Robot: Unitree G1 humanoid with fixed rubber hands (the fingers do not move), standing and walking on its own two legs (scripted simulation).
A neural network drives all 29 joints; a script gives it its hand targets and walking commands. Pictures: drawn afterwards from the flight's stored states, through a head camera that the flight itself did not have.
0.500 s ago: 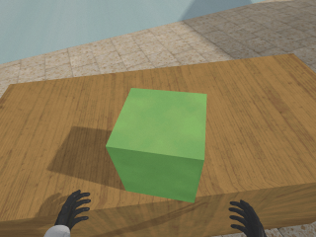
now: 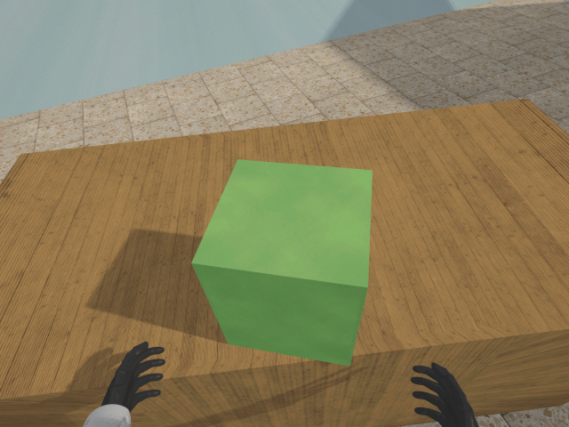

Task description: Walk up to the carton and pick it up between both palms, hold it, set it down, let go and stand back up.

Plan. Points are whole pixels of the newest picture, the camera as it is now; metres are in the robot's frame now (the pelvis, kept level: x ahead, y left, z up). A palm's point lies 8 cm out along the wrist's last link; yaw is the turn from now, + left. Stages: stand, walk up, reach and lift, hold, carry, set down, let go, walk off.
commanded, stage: stand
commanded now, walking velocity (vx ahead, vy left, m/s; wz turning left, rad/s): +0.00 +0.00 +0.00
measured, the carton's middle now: (294, 264) +0.36 -0.01 +0.01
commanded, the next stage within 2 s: none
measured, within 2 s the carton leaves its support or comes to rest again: neither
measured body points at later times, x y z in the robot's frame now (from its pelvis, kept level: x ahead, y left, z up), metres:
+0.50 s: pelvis +0.01 -0.02 -0.01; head +0.02 -0.03 +0.44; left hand +0.19 +0.24 -0.05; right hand +0.13 -0.30 -0.12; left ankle -0.01 +0.10 -0.74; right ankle +0.02 -0.14 -0.74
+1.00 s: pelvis +0.01 -0.02 -0.01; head +0.01 -0.03 +0.44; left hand +0.19 +0.24 -0.05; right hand +0.12 -0.30 -0.12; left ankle -0.01 +0.10 -0.74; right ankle +0.02 -0.14 -0.74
